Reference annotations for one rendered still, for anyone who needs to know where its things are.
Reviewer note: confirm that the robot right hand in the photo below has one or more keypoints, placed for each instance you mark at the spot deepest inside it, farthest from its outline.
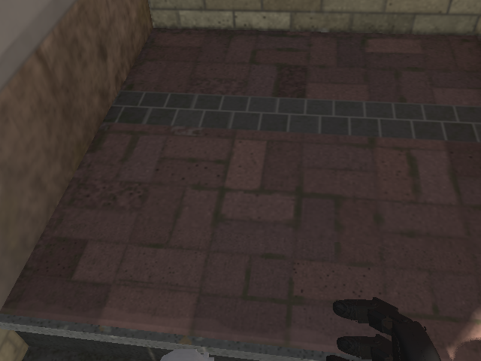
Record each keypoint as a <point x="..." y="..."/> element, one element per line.
<point x="410" y="341"/>

